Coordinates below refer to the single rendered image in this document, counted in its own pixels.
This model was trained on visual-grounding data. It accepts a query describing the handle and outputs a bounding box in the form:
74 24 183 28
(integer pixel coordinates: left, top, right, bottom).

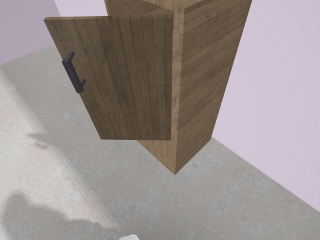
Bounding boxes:
62 51 86 93

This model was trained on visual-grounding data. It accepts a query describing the cupboard door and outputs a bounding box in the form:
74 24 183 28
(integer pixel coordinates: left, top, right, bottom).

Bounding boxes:
44 15 173 141

